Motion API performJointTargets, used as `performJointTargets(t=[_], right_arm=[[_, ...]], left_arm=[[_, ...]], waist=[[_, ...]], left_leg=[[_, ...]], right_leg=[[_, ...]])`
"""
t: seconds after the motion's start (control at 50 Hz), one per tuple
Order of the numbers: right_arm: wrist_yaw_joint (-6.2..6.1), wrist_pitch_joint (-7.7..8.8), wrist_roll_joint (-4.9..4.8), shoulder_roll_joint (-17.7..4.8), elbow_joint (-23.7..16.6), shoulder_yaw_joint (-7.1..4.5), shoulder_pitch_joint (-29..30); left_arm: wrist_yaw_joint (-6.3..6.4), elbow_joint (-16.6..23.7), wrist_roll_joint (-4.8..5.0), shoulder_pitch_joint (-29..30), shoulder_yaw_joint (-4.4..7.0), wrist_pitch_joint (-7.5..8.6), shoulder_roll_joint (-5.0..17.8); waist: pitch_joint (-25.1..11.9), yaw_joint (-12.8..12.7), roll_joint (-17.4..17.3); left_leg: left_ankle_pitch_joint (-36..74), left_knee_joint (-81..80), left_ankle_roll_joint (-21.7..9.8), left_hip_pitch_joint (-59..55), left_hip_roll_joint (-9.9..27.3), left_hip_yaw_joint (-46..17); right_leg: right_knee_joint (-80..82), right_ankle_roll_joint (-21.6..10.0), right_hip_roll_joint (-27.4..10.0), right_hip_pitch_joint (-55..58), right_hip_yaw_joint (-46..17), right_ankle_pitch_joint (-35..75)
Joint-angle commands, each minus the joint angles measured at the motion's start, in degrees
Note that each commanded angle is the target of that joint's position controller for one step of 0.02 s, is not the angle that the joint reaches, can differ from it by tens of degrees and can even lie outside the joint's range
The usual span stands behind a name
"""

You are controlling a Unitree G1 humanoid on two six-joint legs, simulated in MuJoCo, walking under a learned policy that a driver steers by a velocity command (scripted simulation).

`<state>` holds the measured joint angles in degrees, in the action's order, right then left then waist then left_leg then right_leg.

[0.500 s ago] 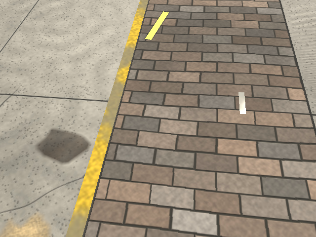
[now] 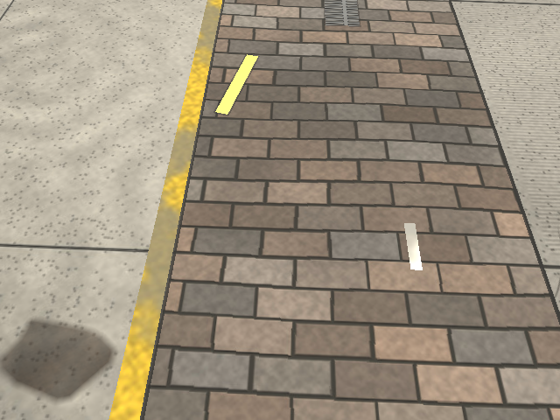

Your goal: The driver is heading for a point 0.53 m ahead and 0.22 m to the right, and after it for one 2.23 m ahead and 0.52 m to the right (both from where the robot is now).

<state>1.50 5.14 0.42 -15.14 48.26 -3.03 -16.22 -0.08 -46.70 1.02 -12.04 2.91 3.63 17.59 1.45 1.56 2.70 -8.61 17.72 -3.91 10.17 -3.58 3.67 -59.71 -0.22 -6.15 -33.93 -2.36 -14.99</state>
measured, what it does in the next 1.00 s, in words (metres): walks ahead, turning right: right foot, then left foot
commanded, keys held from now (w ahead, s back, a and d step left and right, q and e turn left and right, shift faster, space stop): w+e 0.60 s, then e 0.40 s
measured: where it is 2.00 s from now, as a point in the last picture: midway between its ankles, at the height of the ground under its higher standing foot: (347, 404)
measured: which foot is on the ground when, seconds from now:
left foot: down 0.00-0.32, up 0.34-0.76, down 0.78-1.00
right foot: up 0.00-0.30, down 0.32-0.78, up 0.80-1.00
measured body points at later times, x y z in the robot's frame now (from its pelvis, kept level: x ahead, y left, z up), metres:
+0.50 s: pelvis +0.27 -0.09 -0.01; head +0.31 -0.11 +0.44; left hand +0.44 +0.16 -0.11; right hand +0.35 -0.39 -0.12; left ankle +0.30 +0.08 -0.67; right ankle +0.29 -0.16 -0.75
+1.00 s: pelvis +0.49 -0.10 -0.01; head +0.53 -0.12 +0.44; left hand +0.75 +0.09 -0.12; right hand +0.49 -0.41 -0.11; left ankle +0.62 -0.05 -0.75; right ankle +0.41 -0.21 -0.67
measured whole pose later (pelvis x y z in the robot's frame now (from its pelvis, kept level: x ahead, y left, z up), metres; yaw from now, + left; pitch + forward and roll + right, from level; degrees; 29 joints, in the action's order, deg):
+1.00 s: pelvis +0.49 -0.10 -0.01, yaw -33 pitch +1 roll +1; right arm -0.6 1.6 1.5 -14.2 41.7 -2.6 -5.2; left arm 2.2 -37.2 1.1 -13.5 4.9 -3.4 19.1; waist 4.6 -0.5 1.6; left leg -6.1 25.0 -1.5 20.3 0.8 4.3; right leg -63.3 4.2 -1.3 -30.7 -2.1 -26.4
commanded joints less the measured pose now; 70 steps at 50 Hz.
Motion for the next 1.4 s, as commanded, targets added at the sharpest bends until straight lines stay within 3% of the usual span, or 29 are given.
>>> performJointTargets(t=[0.02, 0.12, 0.22, 0.26, 0.3, 0.32, 0.34, 0.36, 0.38, 0.42, 0.44, 0.5, 0.6, 0.7, 0.76, 0.78, 0.8, 0.82, 0.86, 0.92, 0.96, 1.1, 1.16, 1.18, 1.2, 1.22, 1.24, 1.3, 1.4], right_arm=[[-0.74, 1.43, 0.28, -8.4, -2.8, -2.00, 2.7], [-1.47, 1.14, -0.07, -9.7, -0.9, -2.12, 0.5], [-1.86, -0.82, -1.01, -10.7, 1.3, -2.72, -2.2], [-2.38, -1.78, -1.25, -12.1, 0.9, -3.19, -0.9], [-3.16, -2.92, -1.24, -12.6, 0.1, -3.31, 0.7], [-3.59, -2.80, -0.52, -11.2, -1.0, -2.59, 0.0], [-2.44, -1.12, 1.25, -3.1, -3.8, 0.13, -5.6], [-1.48, 1.31, -0.27, -6.4, -3.9, -0.20, -1.3], [-0.76, 2.79, -2.45, -9.4, -5.7, -1.03, 4.0], [-1.23, 3.61, -0.99, -8.9, -6.2, -1.01, 6.8], [-1.40, 3.03, -0.31, -9.5, -6.1, -1.48, 6.0], [-1.51, 1.12, 0.45, -7.6, -6.3, -1.40, 4.8], [-1.31, 0.86, 0.33, -4.8, -9.5, -0.32, 14.8], [-0.55, 1.45, -0.02, -6.8, -11.6, -1.17, 18.3], [-0.64, 2.06, 0.38, -8.6, -10.3, -2.20, 12.1], [-1.04, 2.29, 1.39, -10.8, -10.0, -2.72, 7.7], [-1.55, 1.74, 2.36, -13.8, -10.3, -3.09, 4.0], [-1.22, 0.31, 0.72, -13.5, -8.9, -3.40, 0.9], [-1.79, -1.54, 0.41, -7.1, -11.6, -1.69, 6.7], [-2.25, -3.03, 1.20, -7.2, -11.0, -1.38, 12.6], [-2.39, -3.00, 1.35, -8.0, -10.3, -1.91, 12.9], [-2.05, -4.33, -0.43, -10.2, -8.0, -2.61, 12.5], [-0.84, -4.44, -1.72, -7.0, -6.2, -0.88, 13.5], [-0.13, -3.98, -1.27, -3.5, -4.7, 0.53, 10.6], [0.69, -3.70, 1.18, -0.6, -5.0, 1.68, 7.9], [0.28, -3.98, 0.19, -2.6, -4.7, 0.96, 6.5], [-0.35, -4.56, -0.47, -7.1, -4.3, 0.01, 8.2], [-1.91, -6.15, -0.68, -10.3, -3.3, -2.04, 7.7], [-2.22, -7.08, -1.87, -6.2, -4.3, -2.01, 6.9]], left_arm=[[0.09, 2.7, -0.05, -1.0, 0.64, -0.46, 2.6], [-1.13, 5.2, 0.07, 7.3, 0.10, 0.17, 1.2], [-2.77, 9.1, 0.10, 12.6, 0.17, 0.00, 1.6], [-3.34, 9.9, -0.01, 10.8, 0.89, -0.16, 3.0], [-3.15, 7.4, 0.04, -1.2, 3.25, -0.49, 6.5], [-2.25, 5.2, 0.21, -11.2, 5.27, -0.86, 10.9], [-1.73, 5.0, 0.79, -12.6, 6.53, -0.91, 17.2], [-1.71, 6.4, 0.53, -13.7, 5.03, -0.44, 12.6], [-1.63, 6.4, -0.15, -11.8, 4.15, 0.01, 9.8], [-1.45, 7.8, -0.28, -4.7, 3.34, 0.28, 7.0], [-1.24, 8.8, -0.90, -2.3, 2.79, 0.34, 5.7], [-0.58, 9.5, -0.59, -1.4, 3.04, 0.42, 6.6], [0.91, 8.5, 0.06, -5.1, 3.76, -0.15, 8.5], [1.73, 6.9, 0.32, -8.8, 4.03, -2.10, 8.2], [2.34, 8.9, 0.18, -4.8, 3.80, -2.92, 6.9], [2.23, 10.2, -0.27, -4.4, 3.02, -2.76, 4.4], [2.05, 10.4, -1.28, -11.9, 1.95, -2.62, 0.5], [1.67, 10.5, 0.02, -19.3, 1.81, -2.53, 3.8], [2.05, 10.3, 0.71, -10.3, 3.73, -4.24, 10.2], [2.54, 11.6, 0.41, -7.3, 3.62, -6.89, 7.1], [2.58, 12.1, 0.19, -7.4, 3.03, -7.04, 4.5], [0.96, 14.1, -0.89, -2.1, 2.02, -6.76, 3.6], [0.43, 11.5, -1.82, -5.5, 1.61, -6.34, 2.0], [0.62, 11.5, -2.39, -5.6, 1.58, -6.21, 3.0], [1.41, 12.6, -2.88, -5.5, 2.16, -6.19, 8.1], [1.44, 13.2, -4.08, 0.2, 1.81, -5.77, 8.2], [1.05, 14.0, -4.15, 4.3, 1.56, -4.85, 6.2], [1.52, 12.2, -2.96, 5.1, 2.25, -3.44, 7.5], [2.75, 10.7, -1.75, 5.1, 2.50, -4.03, 5.7]], waist=[[0.0, -1.4, -5.9], [1.9, 1.8, -5.3], [3.4, 2.9, -5.1], [1.3, 0.9, -6.7], [-6.0, -6.0, -6.7], [-11.7, -10.1, -2.3], [-17.2, -5.0, 12.8], [-23.4, -7.9, 7.9], [-16.0, -8.9, 5.3], [-7.0, -4.7, -2.5], [-5.9, -2.5, -1.3], [-3.9, -0.5, -0.6], [-1.1, -4.0, 0.9], [-2.6, -4.8, 2.9], [-5.3, -0.6, 4.2], [-10.6, 1.2, 1.5], [-18.3, -1.4, -11.4], [-26.1, -2.4, -22.1], [-15.5, -0.1, -10.0], [-5.5, -2.9, -10.2], [-5.3, -3.0, -11.5], [-8.2, -1.5, -10.1], [-7.4, -4.4, -8.6], [-7.5, -4.1, -6.3], [-9.3, -1.0, 5.7], [-7.7, 0.2, 11.7], [-4.7, -0.8, 8.6], [-1.6, -1.8, 9.4], [-4.1, -2.2, 4.6]], left_leg=[[10.2, -11.6, -9.5, -1.1, 16.4, -9.2], [10.9, -12.6, -6.6, -3.9, 15.4, -0.9], [17.3, -7.6, -4.9, -15.6, 19.2, 1.6], [33.3, -1.2, -3.5, -17.8, 19.6, 3.3], [47.0, 16.2, -1.0, -14.7, 17.2, 6.5], [35.6, 32.3, 1.3, -2.4, 14.8, 7.0], [-12.6, 53.5, 5.2, 24.7, 3.2, 4.7], [-24.5, 61.2, 4.7, 32.6, 1.1, -8.0], [-20.1, 61.3, 3.1, 37.2, 4.3, -9.5], [-12.7, 51.6, 2.7, 32.8, 8.6, -8.6], [-10.9, 48.5, 3.1, 28.4, 9.8, -9.0], [-8.2, 41.4, 5.7, 24.6, 9.7, -7.7], [10.3, 20.3, 8.0, 20.9, 6.1, -6.5], [12.6, 10.6, 6.6, 15.6, 1.8, -7.7], [13.1, 5.4, 3.7, 8.3, 2.5, -7.6], [23.2, 5.9, 0.9, -2.6, 8.3, -11.0], [46.4, 11.1, -6.1, -20.7, 23.1, -24.2], [38.1, 9.7, -14.3, -28.9, 32.8, -40.6], [19.1, 5.5, -10.1, -17.2, 25.8, -29.4], [11.6, -0.4, -7.9, 2.0, 18.4, -15.9], [14.5, -2.2, -9.1, 3.7, 17.9, -11.5], [12.6, -2.0, -10.3, 2.8, 20.1, -7.2], [3.2, 2.3, -6.1, 7.0, 16.9, -6.3], [-2.5, 4.4, -1.1, 11.3, 14.1, -4.9], [-16.0, 15.5, 4.4, 15.1, 8.6, 0.0], [-23.5, 18.9, 6.5, 12.7, 7.3, -2.2], [-19.5, 21.6, 7.2, 9.1, 7.8, -3.6], [-19.1, 32.8, 8.1, 15.3, 6.3, -3.8], [-20.5, 37.8, 8.8, 20.1, 6.9, -3.8]], right_leg=[[5.8, 1.1, -2.2, -4.2, -2.6, 8.8], [20.5, 0.1, 0.1, -2.0, 0.2, 21.4], [25.7, -2.6, 1.4, -6.0, 2.1, 14.4], [25.9, -4.4, 3.9, -1.7, 5.2, 8.2], [28.2, -7.3, 8.7, 15.0, 8.2, 7.5], [29.2, -10.5, 5.1, 32.6, 0.0, 8.8], [33.0, -21.2, -9.5, 53.9, -31.0, 0.1], [41.5, -23.4, -13.2, 58.5, -45.1, -5.3], [42.4, -20.4, -11.5, 53.9, -36.9, -1.8], [43.3, -17.3, -7.1, 37.6, -24.8, 9.0], [44.5, -16.9, -5.6, 32.0, -21.8, 13.9], [47.2, -17.5, -3.6, 23.9, -17.4, 19.6], [47.2, -13.5, 1.3, 18.4, -11.6, 14.7], [37.7, -9.6, 1.2, 23.1, -16.1, 21.8], [27.8, -6.6, 2.8, 25.5, -19.2, 23.4], [18.2, -4.2, 6.0, 22.0, -17.1, 18.6], [1.4, -0.5, 12.4, 8.9, -11.1, -14.0], [-11.6, 1.3, 12.8, -1.0, -7.9, -28.7], [-18.0, 4.2, 7.4, -5.5, -5.8, -18.7], [-10.3, 4.9, 3.9, 1.2, -2.1, -12.9], [-4.9, 4.8, 3.9, 4.0, 0.1, -11.2], [14.3, 2.3, 3.6, 14.3, 1.7, -4.7], [33.7, -0.4, 5.6, 27.1, 3.1, 5.1], [39.4, -1.8, 2.8, 34.3, -0.8, 10.5], [40.4, -4.9, -10.1, 37.9, -14.5, 23.9], [42.0, -12.6, -14.8, 24.7, -15.5, 15.8], [43.4, -12.4, -10.7, 19.5, -12.1, 6.8], [41.9, -11.0, -9.4, 21.4, -8.1, 14.2], [38.4, -13.1, -11.5, 28.5, -4.3, 28.6]])
Velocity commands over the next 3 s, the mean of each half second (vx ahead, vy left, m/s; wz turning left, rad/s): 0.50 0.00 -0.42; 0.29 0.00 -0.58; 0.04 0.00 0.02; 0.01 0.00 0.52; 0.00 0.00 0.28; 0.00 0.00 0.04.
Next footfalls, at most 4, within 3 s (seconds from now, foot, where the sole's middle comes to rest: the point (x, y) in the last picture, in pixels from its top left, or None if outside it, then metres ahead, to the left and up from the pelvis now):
0.32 right None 0.33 -0.17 -0.78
0.78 left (303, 354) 0.65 -0.07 -0.78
1.18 right None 0.48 -0.27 -0.78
1.58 left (299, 382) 0.58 -0.05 -0.78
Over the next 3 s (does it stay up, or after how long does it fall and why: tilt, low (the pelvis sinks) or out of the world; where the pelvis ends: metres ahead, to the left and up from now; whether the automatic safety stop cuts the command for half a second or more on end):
stays up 0.52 -0.11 -0.01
